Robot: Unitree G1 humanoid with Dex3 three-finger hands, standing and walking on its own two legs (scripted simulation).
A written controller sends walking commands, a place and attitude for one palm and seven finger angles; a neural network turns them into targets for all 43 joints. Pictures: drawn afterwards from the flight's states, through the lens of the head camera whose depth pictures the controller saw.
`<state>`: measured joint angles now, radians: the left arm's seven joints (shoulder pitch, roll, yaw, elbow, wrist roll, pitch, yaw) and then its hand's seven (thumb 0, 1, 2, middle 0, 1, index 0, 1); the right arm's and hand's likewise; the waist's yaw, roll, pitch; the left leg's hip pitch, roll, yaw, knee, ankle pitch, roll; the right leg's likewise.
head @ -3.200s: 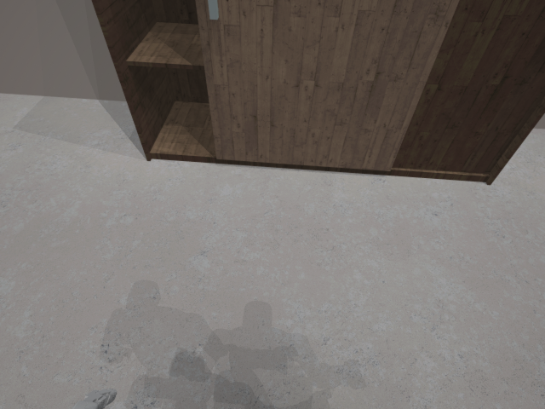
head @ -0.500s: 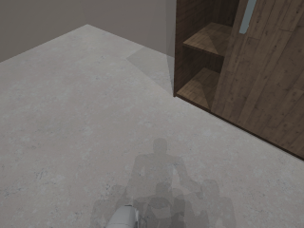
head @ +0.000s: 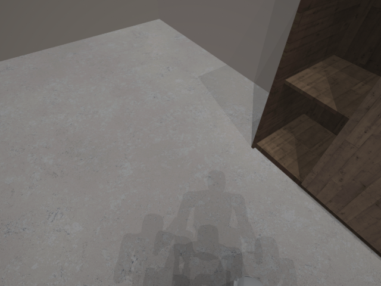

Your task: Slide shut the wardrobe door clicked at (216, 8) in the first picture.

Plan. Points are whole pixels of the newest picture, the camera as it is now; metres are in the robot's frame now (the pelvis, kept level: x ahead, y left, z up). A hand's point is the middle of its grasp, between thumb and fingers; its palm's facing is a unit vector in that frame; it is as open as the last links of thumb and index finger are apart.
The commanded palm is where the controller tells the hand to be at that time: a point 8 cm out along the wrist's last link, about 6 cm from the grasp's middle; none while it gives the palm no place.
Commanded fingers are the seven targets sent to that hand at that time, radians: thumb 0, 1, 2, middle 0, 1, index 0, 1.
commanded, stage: walk to a spot facing it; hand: right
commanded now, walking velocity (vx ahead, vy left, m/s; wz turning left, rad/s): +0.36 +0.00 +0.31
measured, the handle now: out of the picture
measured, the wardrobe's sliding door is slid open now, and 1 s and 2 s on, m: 0.37 0.37 0.37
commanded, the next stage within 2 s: turn to face it in 0.70 s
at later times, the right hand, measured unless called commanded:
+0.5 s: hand (290, 237) +0.29 -0.24 -0.16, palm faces -0.18 +0.97 -0.16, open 7.4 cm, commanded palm none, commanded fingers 0.00 -0.90 -0.90 0.20 0.30 0.20 0.30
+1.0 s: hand (234, 173) +0.47 -0.09 -0.14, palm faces -0.43 +0.88 -0.22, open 7.4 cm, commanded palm none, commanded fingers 0.00 -0.90 -0.90 0.20 0.30 0.20 0.30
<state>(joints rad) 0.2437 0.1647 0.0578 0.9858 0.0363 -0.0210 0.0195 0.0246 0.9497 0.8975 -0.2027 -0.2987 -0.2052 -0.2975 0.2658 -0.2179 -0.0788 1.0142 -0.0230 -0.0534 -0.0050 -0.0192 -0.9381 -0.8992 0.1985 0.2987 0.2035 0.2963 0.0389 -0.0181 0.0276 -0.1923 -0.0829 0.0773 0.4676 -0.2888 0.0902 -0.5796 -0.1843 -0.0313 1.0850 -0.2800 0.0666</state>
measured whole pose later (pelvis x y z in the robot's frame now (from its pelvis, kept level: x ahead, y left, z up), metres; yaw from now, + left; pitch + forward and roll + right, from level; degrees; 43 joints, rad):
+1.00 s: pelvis +0.29 +0.01 +0.00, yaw +25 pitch -1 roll +0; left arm 0.25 0.19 0.03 0.98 0.03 0.03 0.02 0.00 0.91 0.90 -0.20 -0.30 -0.20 -0.30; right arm 0.13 -0.14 -0.03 0.95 -0.02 0.01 -0.01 0.01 -0.90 -0.90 0.20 0.30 0.20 0.30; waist 0.05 -0.05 0.02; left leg -0.29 -0.04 0.11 0.47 -0.16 0.09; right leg -0.45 -0.11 -0.03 0.97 -0.34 0.06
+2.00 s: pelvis +0.28 +0.05 +0.01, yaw -11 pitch -1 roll -3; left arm 0.16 0.29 0.09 0.92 0.02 0.09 -0.03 0.00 0.91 0.90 -0.20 -0.30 -0.20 -0.30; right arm 0.22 -0.18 -0.02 0.88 -0.03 0.01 -0.02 0.01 -0.90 -0.90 0.20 0.30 0.21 0.30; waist 0.02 -0.02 0.08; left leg -0.19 0.12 0.19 0.51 -0.31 0.02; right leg -0.45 -0.04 -0.02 1.02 -0.40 0.09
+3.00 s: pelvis +0.29 +0.06 +0.01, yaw -44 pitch -1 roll -2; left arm 0.17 0.25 0.06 0.98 0.02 0.08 -0.02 0.01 0.91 0.90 -0.20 -0.30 -0.20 -0.30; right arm 0.26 -0.19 -0.03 0.92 -0.03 0.01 -0.02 0.01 -0.90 -0.90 0.20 0.30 0.21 0.30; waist -0.01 -0.01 0.08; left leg -0.20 0.11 0.22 0.50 -0.28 0.02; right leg -0.33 -0.03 -0.03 0.83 -0.45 0.06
